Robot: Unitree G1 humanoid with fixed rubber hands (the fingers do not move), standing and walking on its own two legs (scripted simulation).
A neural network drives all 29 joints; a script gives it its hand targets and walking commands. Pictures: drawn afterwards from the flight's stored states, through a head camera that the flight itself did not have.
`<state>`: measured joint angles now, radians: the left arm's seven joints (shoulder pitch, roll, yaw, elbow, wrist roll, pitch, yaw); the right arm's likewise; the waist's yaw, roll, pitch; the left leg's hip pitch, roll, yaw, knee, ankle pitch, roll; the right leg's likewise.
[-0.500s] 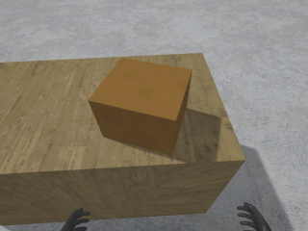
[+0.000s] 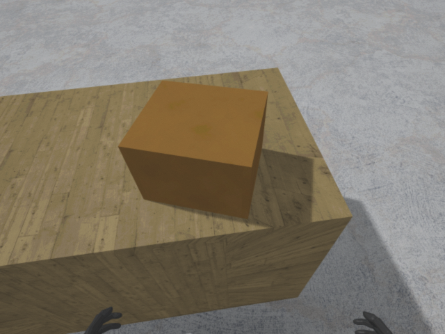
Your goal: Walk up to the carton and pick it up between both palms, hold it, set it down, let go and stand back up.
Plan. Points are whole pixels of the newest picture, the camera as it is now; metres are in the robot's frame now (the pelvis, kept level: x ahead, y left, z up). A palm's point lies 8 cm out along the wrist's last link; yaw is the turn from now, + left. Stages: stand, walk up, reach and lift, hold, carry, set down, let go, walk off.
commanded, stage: walk up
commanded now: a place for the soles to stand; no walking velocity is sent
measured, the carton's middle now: (203, 147) +0.49 +0.07 +0.03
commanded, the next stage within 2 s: reach and lift in 0.82 s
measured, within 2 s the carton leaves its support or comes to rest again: neither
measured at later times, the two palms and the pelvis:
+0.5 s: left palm out of the picture +0.12 +0.28 -0.09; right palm out of the picture +0.09 -0.26 -0.11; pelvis +0.00 +0.02 -0.01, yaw -3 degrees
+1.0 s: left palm (102, 318) +0.16 +0.26 -0.10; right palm out of the picture +0.12 -0.27 -0.12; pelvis -0.02 +0.02 -0.02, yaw +2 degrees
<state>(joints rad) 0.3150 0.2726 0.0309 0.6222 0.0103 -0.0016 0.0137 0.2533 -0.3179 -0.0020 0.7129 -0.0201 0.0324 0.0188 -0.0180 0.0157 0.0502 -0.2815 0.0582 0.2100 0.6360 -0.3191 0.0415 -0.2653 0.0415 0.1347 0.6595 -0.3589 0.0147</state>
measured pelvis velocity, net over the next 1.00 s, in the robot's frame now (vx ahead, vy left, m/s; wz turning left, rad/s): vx -0.02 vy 0.02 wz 0.04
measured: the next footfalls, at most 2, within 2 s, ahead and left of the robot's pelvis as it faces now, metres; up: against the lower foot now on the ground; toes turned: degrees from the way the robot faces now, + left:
none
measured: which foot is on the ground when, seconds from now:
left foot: down 0.00-1.00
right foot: down 0.00-1.00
